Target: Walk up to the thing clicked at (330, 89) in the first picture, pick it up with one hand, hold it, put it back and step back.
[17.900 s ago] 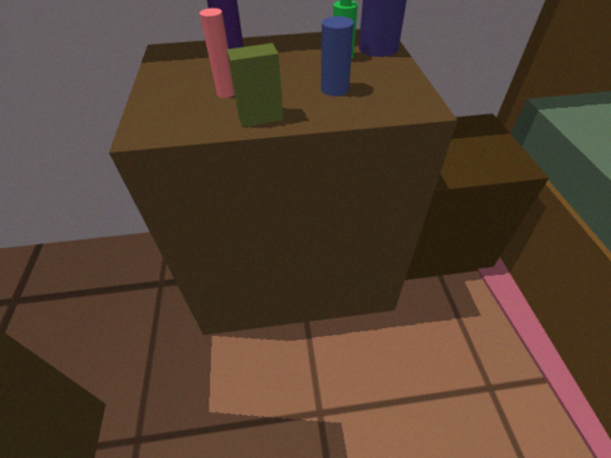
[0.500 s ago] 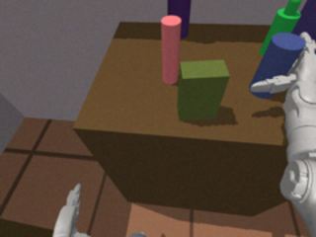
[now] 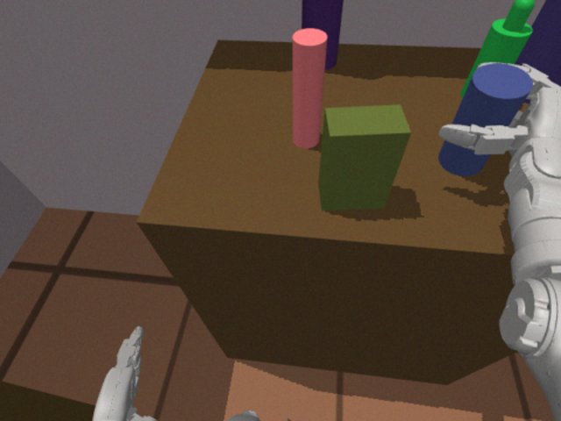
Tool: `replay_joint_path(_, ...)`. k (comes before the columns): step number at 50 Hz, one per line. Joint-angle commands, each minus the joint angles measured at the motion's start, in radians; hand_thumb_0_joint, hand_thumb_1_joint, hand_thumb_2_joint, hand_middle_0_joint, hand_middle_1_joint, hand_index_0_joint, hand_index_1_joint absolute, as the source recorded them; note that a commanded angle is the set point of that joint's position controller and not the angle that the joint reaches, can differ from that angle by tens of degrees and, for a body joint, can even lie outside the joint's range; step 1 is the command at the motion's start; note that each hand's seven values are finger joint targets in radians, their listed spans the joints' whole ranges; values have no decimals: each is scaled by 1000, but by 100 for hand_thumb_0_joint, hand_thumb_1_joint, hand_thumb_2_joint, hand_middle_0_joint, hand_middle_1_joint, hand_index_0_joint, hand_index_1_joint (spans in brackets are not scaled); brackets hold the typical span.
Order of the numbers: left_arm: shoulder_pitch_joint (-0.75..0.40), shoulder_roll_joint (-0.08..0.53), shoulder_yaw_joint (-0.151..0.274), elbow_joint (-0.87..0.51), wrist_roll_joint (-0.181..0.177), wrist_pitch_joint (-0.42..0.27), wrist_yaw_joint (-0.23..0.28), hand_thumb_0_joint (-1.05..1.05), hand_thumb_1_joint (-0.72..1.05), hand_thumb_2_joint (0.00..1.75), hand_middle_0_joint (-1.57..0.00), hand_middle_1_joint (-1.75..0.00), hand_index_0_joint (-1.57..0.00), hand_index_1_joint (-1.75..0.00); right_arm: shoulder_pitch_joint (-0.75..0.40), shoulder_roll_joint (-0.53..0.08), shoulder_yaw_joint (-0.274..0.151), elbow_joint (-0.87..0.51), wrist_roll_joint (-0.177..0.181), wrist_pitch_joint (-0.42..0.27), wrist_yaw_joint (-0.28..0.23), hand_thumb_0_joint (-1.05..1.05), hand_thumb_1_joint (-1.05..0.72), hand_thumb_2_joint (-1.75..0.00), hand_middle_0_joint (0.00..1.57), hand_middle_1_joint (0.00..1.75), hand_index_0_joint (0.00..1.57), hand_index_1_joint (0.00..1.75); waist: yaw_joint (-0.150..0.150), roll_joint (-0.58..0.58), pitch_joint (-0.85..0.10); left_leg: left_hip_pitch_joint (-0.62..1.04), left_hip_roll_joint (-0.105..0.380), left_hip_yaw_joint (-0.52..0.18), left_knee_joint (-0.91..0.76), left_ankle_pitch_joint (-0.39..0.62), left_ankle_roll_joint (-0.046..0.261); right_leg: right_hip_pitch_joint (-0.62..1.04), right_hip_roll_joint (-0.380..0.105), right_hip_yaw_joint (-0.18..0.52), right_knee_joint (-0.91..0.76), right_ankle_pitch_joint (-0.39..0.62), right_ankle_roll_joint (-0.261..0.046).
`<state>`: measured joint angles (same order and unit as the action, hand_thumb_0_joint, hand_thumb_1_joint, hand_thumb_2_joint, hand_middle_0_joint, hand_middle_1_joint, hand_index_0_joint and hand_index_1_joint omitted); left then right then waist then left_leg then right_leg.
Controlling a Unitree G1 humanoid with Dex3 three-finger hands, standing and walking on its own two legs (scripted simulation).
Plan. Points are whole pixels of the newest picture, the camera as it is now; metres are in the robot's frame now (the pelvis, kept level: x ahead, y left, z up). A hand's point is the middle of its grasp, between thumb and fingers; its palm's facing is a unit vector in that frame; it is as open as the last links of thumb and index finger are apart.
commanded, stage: close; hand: right
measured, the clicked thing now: (478, 125) +0.51 -0.20 +0.14
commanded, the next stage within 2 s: settle in 0.32 s
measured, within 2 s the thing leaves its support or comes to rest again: leaves its support in 0.68 s
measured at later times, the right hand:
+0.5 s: hand (495, 128) +0.47 -0.21 +0.17, palm faces +0.24 +0.97 +0.02, open 9.1 cm
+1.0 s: hand (510, 101) +0.48 -0.21 +0.20, palm faces +0.23 +0.97 -0.01, open 9.3 cm
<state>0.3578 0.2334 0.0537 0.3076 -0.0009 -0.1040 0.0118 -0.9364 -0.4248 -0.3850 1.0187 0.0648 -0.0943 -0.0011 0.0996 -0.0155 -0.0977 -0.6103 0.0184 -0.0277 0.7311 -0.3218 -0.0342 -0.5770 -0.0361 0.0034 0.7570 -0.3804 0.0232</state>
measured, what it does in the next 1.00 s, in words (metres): stands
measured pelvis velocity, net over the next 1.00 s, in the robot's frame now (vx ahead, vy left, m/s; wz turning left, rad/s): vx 0.00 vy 0.00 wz -0.01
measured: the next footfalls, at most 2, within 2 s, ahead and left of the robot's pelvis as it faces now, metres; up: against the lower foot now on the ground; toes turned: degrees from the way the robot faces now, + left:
none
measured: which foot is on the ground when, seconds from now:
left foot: down 0.00-1.00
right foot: down 0.00-1.00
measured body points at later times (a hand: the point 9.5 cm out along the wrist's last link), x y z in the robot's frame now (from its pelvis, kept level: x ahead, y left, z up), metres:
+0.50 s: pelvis +0.00 +0.00 +0.00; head +0.04 +0.00 +0.45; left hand +0.15 +0.27 -0.05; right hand +0.45 -0.26 +0.17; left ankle +0.02 +0.14 -0.71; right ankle -0.01 -0.13 -0.71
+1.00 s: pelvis +0.00 +0.00 +0.01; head +0.03 +0.01 +0.46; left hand +0.15 +0.27 -0.05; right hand +0.46 -0.26 +0.21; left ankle +0.02 +0.14 -0.71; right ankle -0.01 -0.13 -0.71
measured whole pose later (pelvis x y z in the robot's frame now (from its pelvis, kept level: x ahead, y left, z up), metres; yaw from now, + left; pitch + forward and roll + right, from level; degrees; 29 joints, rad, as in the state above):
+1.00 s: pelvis +0.00 +0.00 +0.01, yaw -1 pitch +7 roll +0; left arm 0.32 0.24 0.08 0.40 -0.01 -0.11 0.04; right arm -0.89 -0.41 -0.35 0.90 0.09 0.04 0.01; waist 0.07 -0.03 -0.08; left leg -0.48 0.03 -0.02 0.65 -0.30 -0.04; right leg -0.45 -0.03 0.01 0.66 -0.35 0.02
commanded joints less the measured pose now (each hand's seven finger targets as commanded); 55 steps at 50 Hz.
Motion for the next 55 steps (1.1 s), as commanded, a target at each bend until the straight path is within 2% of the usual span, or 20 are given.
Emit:
replay_joint_path(1, -25, 112, 42, -154, -5, -54, 3, 0, -58, 8, -5, -5, -4, -6, -401, -141, 26, -248, 23, -49, 18, 0, 8, -66, 102, 87, 103, 87, -6, -28, -397, 223, -33, 55, -61, 341, 28, 201, 22, -25, -84, 360, -21)
replay_joint_path(3, -26, 160, 93, -132, -9, -50, 10, 0, -59, 8, -5, -5, -4, -6, -341, -167, -1, -243, 30, -39, 14, 0, -1, -70, 107, 90, 107, 90, -2, -27, -377, 198, -36, 59, -71, 316, 28, 217, 18, -19, -91, 357, -20)
replay_joint_path(5, -55, 123, 48, -147, -6, -52, 6, 0, -58, 8, -5, -5, -4, -6, -385, -147, 18, -305, 31, -47, 12, 0, -10, -75, 112, 95, 112, 96, -5, -42, -398, 193, -38, 62, -69, 320, 29, 249, 12, -16, -90, 383, -17)
replay_joint_path(8, -11, 157, 93, -129, -11, -41, 13, 0, -57, 7, -5, -5, -4, -6, -297, -183, -9, -329, 34, -35, 0, 0, -20, -89, 117, 107, 118, 107, -27, 1, -362, 241, -29, 56, -85, 298, 23, 202, 24, -29, -105, 314, -27)
replay_joint_path(11, -26, 157, 104, -107, -13, -38, 14, 0, -56, 7, -5, -5, -4, -6, -248, -129, 15, -331, 38, -18, 1, 0, -24, -94, 118, 110, 119, 110, -16, 17, -348, 252, -25, 50, -86, 317, 21, 190, 27, -32, -106, 311, -32)
replay_joint_path(17, -53, 120, 70, -94, -13, -29, 11, 0, -55, 6, -5, -5, -4, -5, -270, -123, 13, -339, 37, -10, -4, 0, -30, -104, 124, 119, 125, 120, -20, 13, -286, 220, -26, 57, -99, 277, 23, 191, 21, -23, -114, 290, -31)
replay_joint_path(19, -65, 152, 96, -109, -14, -28, 15, 0, -54, 6, -5, -5, -4, -5, -366, -231, -36, -478, 34, -24, -7, 0, -25, -102, 124, 119, 125, 119, -35, -36, -374, 251, -24, 49, -95, 304, 24, 237, 21, -24, -114, 327, -28)
replay_joint_path(20, -70, 156, 97, -102, -14, -28, 14, 0, -55, 6, -5, -5, -4, -5, -231, -165, -6, -243, 27, 2, -2, 0, -25, -103, 124, 120, 125, 120, -12, 22, -280, 222, -28, 57, -102, 268, 22, 195, 20, -22, -117, 285, -30)
replay_joint_path(22, -67, 138, 80, -117, -14, -30, 9, 0, -58, 8, -6, -6, -5, -7, -290, -153, 6, -355, 36, -16, 6, 0, -21, -110, 115, 119, 117, 119, -16, 12, -304, 238, -26, 54, -105, 268, 22, 195, 20, -22, -124, 279, -30)
replay_joint_path(25, -57, 199, 135, -123, -13, -28, 19, 0, -58, 8, -6, -5, -5, -7, -301, -212, -7, -364, 31, -16, 6, 0, -21, -112, 109, 120, 113, 120, -17, -5, -357, 255, -26, 55, -104, 290, 25, 237, 21, -23, -122, 307, -27)
replay_joint_path(29, -83, 152, 99, -119, -18, -34, 18, 0, -58, 8, -6, -5, -4, -7, -364, -198, -6, -397, 44, -11, 6, 0, -19, -113, 110, 121, 113, 121, -32, -8, -377, 310, -19, 52, -105, 336, 25, 229, 27, -28, -122, 334, -27)
replay_joint_path(31, -92, 168, 110, -97, -17, -36, 25, 0, -59, 9, -6, -5, -4, -7, -448, -255, -32, -466, 44, -19, 0, 0, -19, -114, 109, 122, 112, 122, -33, -53, -428, 308, -21, 52, -100, 361, 29, 276, 23, -24, -123, 372, -22)
replay_joint_path(33, -90, 158, 97, -129, -14, -46, 30, 0, -59, 9, -6, -5, -4, -7, -500, -202, 14, -492, 42, -16, 1, 0, -19, -116, 108, 123, 111, 123, -15, -45, -452, 299, -26, 56, -100, 376, 30, 319, 18, -21, -121, 402, -19)
replay_joint_path(35, -37, 136, 84, -46, -16, -41, 31, 0, -59, 9, -6, -5, -4, -7, -428, -211, 4, -399, 42, 4, 2, 0, -18, -115, 109, 123, 113, 123, -24, -37, -367, 288, -25, 59, -111, 366, 27, 285, 23, -25, -127, 385, -21)
replay_joint_path(37, -86, 175, 108, -100, -16, -47, 37, 0, -59, 9, -6, -5, -4, -7, -477, -269, -18, -442, 40, 5, 0, 0, -18, -118, 110, 125, 114, 125, -24, -39, -412, 322, -19, 50, -116, 374, 26, 284, 27, -30, -133, 373, -24)
replay_joint_path(40, -23, 127, 77, -21, -14, -47, 31, 0, -59, 9, -6, -5, -4, -7, -460, -199, 20, -375, 44, 26, 9, 0, -18, -121, 110, 127, 114, 127, -20, -60, -340, 267, -27, 59, -130, 334, 31, 291, 21, -25, -145, 369, -17)
replay_joint_path(42, -82, 194, 124, -89, -15, -59, 37, 0, -59, 9, -6, -5, -4, -7, -464, -251, -9, -380, 44, 36, 13, 0, -19, -119, 110, 126, 114, 126, -15, -17, -399, 295, -24, 56, -131, 362, 26, 310, 23, -26, -141, 378, -22)
replay_joint_path(46, -94, 134, 74, -82, -17, -67, 35, 0, -59, 9, -6, -5, -4, -7, -509, -201, 30, -394, 50, 49, 22, 0, -20, -123, 113, 130, 117, 130, -23, -16, -354, 298, -22, 55, -148, 327, 24, 294, 27, -28, -161, 336, -25)
replay_joint_path(48, -102, 180, 110, -94, -17, -73, 42, 0, -59, 8, -6, -5, -4, -7, -523, -253, 6, -404, 48, 56, 19, 0, -20, -122, 113, 129, 117, 129, -24, 8, -385, 316, -21, 54, -152, 328, 21, 298, 29, -30, -167, 325, -28)
replay_joint_path(55, -60, 173, 110, -41, -15, -78, 46, 0, -59, 9, -6, -5, -4, -7, -539, -268, 1, -384, 42, 80, 16, 0, -21, -127, 114, 133, 118, 133, -20, -15, -376, 311, -19, 55, -155, 363, 22, 316, 32, -31, -166, 362, -26)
